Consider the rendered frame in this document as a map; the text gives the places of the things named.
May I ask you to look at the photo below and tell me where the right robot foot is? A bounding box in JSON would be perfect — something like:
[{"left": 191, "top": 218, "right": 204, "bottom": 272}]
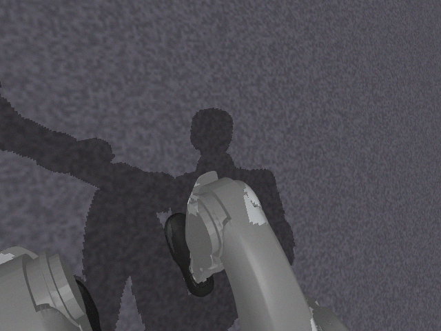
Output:
[{"left": 165, "top": 213, "right": 214, "bottom": 297}]

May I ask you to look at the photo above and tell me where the right robot hand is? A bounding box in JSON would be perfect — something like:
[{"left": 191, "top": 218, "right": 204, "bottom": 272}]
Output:
[{"left": 305, "top": 295, "right": 349, "bottom": 331}]

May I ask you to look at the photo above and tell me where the left robot foot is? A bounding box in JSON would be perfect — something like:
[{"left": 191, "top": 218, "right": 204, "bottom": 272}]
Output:
[{"left": 75, "top": 279, "right": 101, "bottom": 331}]

